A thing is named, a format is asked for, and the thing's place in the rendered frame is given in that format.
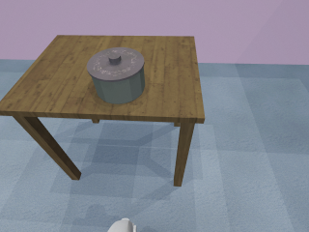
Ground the knob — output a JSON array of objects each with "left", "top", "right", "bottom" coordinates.
[{"left": 108, "top": 52, "right": 122, "bottom": 64}]

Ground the lid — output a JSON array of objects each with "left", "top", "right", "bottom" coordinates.
[{"left": 86, "top": 47, "right": 145, "bottom": 82}]

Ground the robot left thigh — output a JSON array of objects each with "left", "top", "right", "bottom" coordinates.
[{"left": 107, "top": 219, "right": 137, "bottom": 232}]

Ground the table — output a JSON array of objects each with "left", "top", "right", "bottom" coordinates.
[{"left": 0, "top": 35, "right": 206, "bottom": 187}]

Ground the pot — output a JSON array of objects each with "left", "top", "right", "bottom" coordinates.
[{"left": 92, "top": 68, "right": 146, "bottom": 104}]

